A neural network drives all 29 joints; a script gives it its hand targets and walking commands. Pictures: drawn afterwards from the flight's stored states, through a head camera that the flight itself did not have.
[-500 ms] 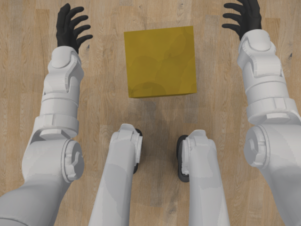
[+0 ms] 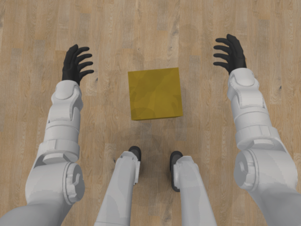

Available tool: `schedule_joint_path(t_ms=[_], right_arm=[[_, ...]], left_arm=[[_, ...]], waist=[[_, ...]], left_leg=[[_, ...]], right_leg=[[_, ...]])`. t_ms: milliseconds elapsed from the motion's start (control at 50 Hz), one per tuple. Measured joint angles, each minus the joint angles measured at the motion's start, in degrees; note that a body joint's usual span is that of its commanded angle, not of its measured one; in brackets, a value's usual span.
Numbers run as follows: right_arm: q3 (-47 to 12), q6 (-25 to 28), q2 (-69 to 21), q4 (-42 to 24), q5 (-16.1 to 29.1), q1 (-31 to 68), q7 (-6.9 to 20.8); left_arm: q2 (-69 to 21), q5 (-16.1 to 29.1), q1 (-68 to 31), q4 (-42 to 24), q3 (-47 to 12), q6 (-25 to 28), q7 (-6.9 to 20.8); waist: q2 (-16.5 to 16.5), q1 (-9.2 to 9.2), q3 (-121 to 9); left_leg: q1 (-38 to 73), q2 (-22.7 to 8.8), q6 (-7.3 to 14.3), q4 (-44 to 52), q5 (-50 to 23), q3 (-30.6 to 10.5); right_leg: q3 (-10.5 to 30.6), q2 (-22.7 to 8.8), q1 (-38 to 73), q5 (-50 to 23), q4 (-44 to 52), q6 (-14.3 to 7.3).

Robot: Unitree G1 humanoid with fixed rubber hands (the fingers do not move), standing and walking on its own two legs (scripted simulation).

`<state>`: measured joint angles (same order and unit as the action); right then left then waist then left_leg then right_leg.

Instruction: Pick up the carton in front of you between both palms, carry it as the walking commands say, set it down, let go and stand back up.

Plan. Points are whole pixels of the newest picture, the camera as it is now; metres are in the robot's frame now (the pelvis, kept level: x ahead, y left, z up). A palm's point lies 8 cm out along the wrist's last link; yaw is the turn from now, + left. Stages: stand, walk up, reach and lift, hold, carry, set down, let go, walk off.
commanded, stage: let go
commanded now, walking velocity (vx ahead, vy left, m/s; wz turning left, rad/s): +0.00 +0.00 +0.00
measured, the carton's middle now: (154, 97) +0.46 +0.02 -0.52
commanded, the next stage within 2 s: stand in 1.16 s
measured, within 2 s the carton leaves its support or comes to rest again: neither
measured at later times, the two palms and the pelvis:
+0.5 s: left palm (26, 141) +0.29 +0.24 +0.02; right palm (282, 136) +0.33 -0.21 +0.01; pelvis +0.07 +0.01 +0.11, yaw +0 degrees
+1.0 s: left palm (20, 177) +0.24 +0.22 +0.06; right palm out of the picture +0.24 -0.24 +0.06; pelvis +0.08 -0.01 +0.13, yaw +0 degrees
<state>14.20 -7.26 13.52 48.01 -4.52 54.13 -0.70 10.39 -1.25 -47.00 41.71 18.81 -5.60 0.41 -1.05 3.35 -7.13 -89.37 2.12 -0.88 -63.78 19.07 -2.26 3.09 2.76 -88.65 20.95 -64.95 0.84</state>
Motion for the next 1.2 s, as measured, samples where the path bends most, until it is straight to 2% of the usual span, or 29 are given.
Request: schedule_joint_path(t_ms=[120, 240, 480, 660, 860, 1060, 1160, 1200], right_arm=[[-1.06, 0.32, -3.82, -8.25, -1.42, -15.14, -1.54], [-3.22, 2.54, -4.41, -12.22, -0.31, -27.85, -0.86], [-6.83, 8.15, -3.4, -14.23, 2.1, -48.0, 1.21], [-9.77, 8.6, -2.28, -19.56, 3.21, -62.48, 2.32], [-11.45, 2.58, -1.35, -22.77, 4.19, -67.48, 4.47], [-11.79, -0.75, -1.71, -23.96, 3.77, -66.53, 4.96], [-11.87, 0.87, -1.35, -22.6, 4.22, -67.37, 3.44], [-12.28, 1.63, -0.95, -21.27, 3.74, -67.52, 2.73]], left_arm=[[-0.04, -2.69, 12.79, -4.72, -3.61, 0.25, 2.55], [0.92, -1.37, 24.26, -6.96, -7.2, 1.98, 3.87], [0.07, 1.76, 45.27, -11.48, -13.36, 6.59, 3.13], [0.97, 2.67, 58.84, -15.96, -16.32, 6.68, 3.1], [1.89, 1.0, 59.66, -16.45, -16.53, 0.7, 4.27], [1.46, -0.46, 59.0, -17.42, -16.0, -2.77, 4.12], [2.16, -0.23, 59.3, -19.98, -16.87, -6.2, 2.1], [2.57, -0.06, 59.08, -19.21, -17.22, -5.6, 1.11]], waist=[[0.63, -0.69, 0.91], [1.51, -0.66, 2.5], [2.2, -0.67, 3.31], [2.39, -1.52, 6.07], [0.58, -3.26, 10.5], [0.57, -3.42, 13.96], [1.09, -3.39, 13.44], [1.15, -3.19, 12.34]], left_leg=[[11.34, -0.29, 0.59, 7.67, -1.07, -0.19], [24.56, -0.24, 1.14, 14.52, -1.5, -0.08], [47.52, -0.14, 1.39, 26.61, -2.64, -0.6], [67.57, -0.58, 0.85, 37.69, -5.37, -1.11], [80.75, -1.36, 0.16, 39.78, -4.98, -1.39], [84.6, -1.17, 0.49, 38.7, -4.04, -0.9], [83.68, -0.62, 0.93, 36.73, -3.05, -1.15], [82.72, -0.44, 1.08, 35.98, -2.67, -1.0]], right_leg=[[0.17, -0.07, 11.73, -1.51, 8.55, 0.14], [0.49, -0.51, 25.2, -2.21, 15.95, 0.32], [0.38, -1.26, 48.44, -3.47, 28.51, -0.03], [0.2, -1.4, 68.12, -5.89, 38.79, -0.87], [-0.31, -0.81, 81.2, -5.39, 40.58, -1.83], [-0.14, -1.05, 85.03, -4.61, 39.67, -1.56], [-0.52, -1.53, 84.56, -3.7, 38.28, -1.13], [-0.43, -1.69, 83.59, -3.32, 37.55, -0.91]])
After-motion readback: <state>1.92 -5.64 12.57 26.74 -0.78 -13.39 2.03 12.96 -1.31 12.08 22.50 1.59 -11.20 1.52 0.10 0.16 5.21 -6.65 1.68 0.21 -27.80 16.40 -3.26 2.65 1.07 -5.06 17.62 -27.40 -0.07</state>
